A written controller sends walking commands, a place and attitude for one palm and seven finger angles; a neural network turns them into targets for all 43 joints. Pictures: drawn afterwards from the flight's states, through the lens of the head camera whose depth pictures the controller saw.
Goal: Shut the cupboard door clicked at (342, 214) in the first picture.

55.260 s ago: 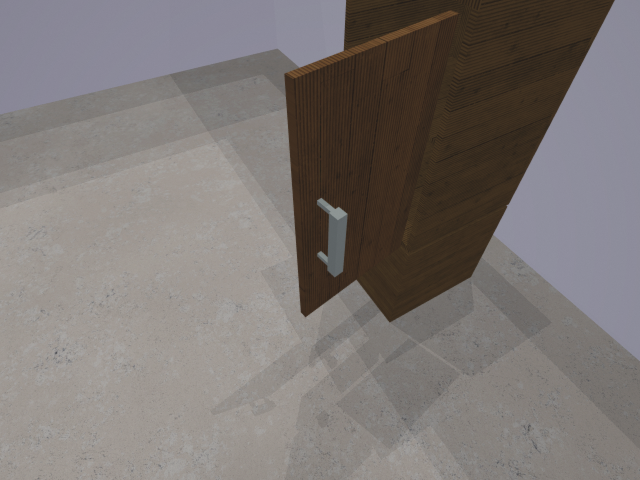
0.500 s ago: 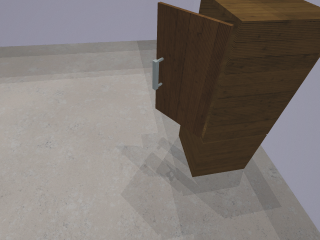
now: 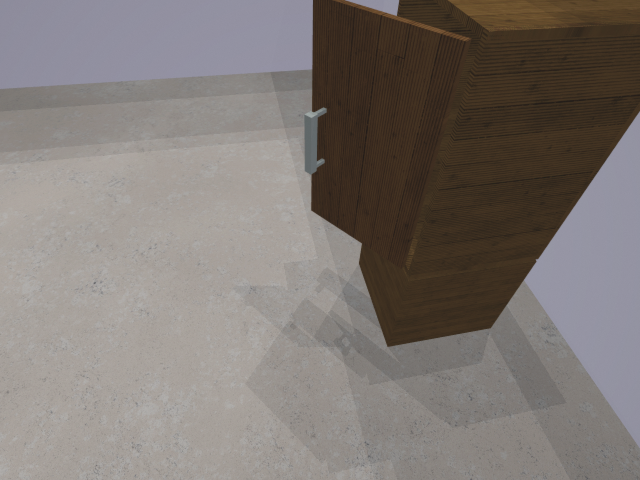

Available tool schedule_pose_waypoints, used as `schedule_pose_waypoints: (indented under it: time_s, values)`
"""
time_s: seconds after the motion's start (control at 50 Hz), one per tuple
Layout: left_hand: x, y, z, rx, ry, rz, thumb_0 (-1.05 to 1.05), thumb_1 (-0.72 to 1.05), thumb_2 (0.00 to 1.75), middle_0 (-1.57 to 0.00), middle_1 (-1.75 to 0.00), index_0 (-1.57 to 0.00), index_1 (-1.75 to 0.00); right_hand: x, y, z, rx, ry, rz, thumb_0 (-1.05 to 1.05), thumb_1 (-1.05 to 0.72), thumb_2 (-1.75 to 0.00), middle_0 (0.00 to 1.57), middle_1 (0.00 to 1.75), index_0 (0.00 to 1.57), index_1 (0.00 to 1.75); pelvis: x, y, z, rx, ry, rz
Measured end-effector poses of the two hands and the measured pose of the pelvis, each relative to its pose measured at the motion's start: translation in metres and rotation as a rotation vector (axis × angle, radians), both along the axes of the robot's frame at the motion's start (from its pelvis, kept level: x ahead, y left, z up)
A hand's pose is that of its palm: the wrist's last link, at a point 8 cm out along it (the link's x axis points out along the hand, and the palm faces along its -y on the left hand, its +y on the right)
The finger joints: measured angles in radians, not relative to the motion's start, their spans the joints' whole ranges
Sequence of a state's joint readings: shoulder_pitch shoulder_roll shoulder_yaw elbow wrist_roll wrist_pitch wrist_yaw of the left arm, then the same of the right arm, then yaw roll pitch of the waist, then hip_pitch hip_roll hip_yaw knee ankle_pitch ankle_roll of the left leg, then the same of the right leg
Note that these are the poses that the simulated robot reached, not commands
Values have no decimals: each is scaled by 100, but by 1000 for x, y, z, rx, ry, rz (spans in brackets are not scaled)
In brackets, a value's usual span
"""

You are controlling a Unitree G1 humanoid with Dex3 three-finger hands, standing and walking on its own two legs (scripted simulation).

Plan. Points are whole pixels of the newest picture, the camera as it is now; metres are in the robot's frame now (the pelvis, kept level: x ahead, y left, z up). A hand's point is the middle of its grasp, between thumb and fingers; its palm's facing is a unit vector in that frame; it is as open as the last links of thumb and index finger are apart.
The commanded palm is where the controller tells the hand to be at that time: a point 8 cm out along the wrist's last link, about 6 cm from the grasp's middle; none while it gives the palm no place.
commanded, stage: look to check the result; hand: left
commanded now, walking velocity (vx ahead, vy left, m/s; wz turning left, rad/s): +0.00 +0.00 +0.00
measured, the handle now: (316, 141) +0.88 +0.06 -0.07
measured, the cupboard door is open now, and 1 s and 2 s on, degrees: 36 36 36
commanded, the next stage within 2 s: walk to a spot facing it in 0.16 s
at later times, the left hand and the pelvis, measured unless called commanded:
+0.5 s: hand out of the picture +0.02 +0.19 -0.18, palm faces +0.11 -0.97 -0.23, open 7.4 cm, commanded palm none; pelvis +0.00 -0.01 -0.01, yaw +5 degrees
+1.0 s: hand out of the picture +0.02 +0.23 -0.16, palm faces +0.37 -0.89 -0.27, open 7.4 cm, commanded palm none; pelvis -0.01 -0.02 +0.00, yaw +23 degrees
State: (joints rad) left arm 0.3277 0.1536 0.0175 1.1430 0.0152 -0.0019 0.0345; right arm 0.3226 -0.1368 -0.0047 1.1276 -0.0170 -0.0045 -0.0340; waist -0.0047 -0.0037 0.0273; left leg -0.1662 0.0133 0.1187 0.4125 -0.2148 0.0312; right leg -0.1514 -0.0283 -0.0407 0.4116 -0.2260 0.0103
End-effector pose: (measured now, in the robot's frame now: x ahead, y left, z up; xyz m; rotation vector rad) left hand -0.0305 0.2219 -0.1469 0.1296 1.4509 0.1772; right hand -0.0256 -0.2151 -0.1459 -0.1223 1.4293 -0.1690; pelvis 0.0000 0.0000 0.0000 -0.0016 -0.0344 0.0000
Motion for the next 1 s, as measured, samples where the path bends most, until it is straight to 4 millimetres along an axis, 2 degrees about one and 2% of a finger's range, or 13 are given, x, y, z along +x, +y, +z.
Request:
schedule_pose_waypoints:
  time_s: [0.42, 0.56, 0.7, 0.86, 1.0]
  values:
    - [41, 11, 2, 33, -89, -1, 1, 91, 90, -20, -30, -20, -30, 38, -22, 2, -35, -51, 51, 0, -91, -90, 20, 30, 20, 30, 4, -4, -2, 3, 6, 36]
    - [36, 15, -6, 44, -127, 84, 1, 91, 90, -20, -30, -20, -30, 54, -19, -7, -21, -29, 120, 0, -91, -90, 20, 30, 20, 30, -1, -4, -12, -12, 20, 117]
    - [21, 36, -26, 44, -150, 184, 1, 90, 90, -20, -30, -20, -30, 92, -10, -7, -62, -85, 232, 0, -91, -90, 20, 30, 20, 30, -5, 9, -26, -16, 15, 220]
    - [24, 51, 2, 85, -199, 232, 1, 91, 90, -20, -30, -20, -30, 124, -9, 15, -84, -130, 338, 0, -91, -90, 20, 30, 20, 30, -9, 4, -6, -34, 57, 300]
    - [27, 44, 18, 137, -261, 284, 1, 91, 90, -20, -30, -19, -30, 155, -27, 16, -77, -138, 423, 0, -90, -90, 20, 30, 20, 30, -6, -18, -3, -46, 68, 395]
